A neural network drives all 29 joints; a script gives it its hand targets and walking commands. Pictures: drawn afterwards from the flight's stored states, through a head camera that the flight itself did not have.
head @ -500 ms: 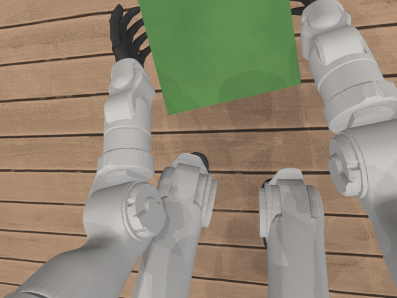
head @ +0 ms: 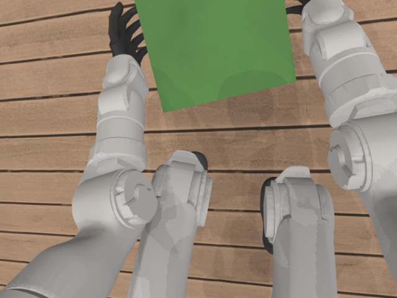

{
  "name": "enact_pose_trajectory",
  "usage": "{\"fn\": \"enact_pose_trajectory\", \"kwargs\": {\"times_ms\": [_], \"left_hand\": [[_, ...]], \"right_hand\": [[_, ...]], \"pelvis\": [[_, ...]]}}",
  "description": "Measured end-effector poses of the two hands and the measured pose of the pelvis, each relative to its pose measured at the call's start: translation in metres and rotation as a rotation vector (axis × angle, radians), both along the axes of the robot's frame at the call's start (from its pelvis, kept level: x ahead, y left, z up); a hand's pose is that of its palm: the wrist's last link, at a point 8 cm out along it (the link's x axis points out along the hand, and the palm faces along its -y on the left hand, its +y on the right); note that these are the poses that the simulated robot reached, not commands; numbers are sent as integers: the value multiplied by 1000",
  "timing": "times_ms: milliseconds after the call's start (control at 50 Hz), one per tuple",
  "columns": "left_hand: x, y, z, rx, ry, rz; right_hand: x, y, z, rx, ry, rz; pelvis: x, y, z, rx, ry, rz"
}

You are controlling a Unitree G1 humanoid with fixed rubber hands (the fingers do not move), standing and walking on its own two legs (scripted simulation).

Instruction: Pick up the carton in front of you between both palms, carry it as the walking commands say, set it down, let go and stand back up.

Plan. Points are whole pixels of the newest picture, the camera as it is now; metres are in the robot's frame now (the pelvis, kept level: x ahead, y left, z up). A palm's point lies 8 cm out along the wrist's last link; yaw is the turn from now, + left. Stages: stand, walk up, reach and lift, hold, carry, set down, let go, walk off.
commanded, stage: set down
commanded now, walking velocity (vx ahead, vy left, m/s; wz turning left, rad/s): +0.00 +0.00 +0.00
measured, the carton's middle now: (218, 46) +0.52 +0.06 -0.25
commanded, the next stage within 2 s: let go in 1.78 s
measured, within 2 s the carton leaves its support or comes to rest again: rests again in 0.06 s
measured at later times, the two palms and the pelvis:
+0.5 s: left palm (127, 57) +0.48 +0.21 -0.17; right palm (308, 6) +0.56 -0.09 -0.19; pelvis +0.00 +0.00 -0.01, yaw +1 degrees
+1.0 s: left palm (101, 64) +0.46 +0.23 -0.12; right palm out of the picture +0.58 -0.12 -0.11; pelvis -0.01 +0.01 +0.02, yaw +0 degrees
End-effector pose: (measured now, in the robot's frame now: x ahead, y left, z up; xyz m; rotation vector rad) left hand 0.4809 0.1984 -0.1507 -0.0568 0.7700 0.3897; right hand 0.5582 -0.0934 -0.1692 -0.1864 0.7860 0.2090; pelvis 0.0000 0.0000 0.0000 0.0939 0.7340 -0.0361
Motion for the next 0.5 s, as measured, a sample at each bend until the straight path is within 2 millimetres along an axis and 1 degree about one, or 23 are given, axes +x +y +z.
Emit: {"fn": "enact_pose_trajectory", "kwargs": {"times_ms": [240, 320, 500], "left_hand": [[2, 10, -12, 11, 41, -18], [5, 9, -15, 8, 45, -34], [2, 9, -17, 11, 29, -28]], "right_hand": [[2, 5, -11, 43, -10, 15], [3, 4, -15, 52, -17, 14], [3, 2, -19, 60, -44, 39]], "pelvis": [[5, 2, -4, 8, -2, 7], [7, 2, -6, 11, -5, 8], [5, 1, -11, 16, -26, 5]]}}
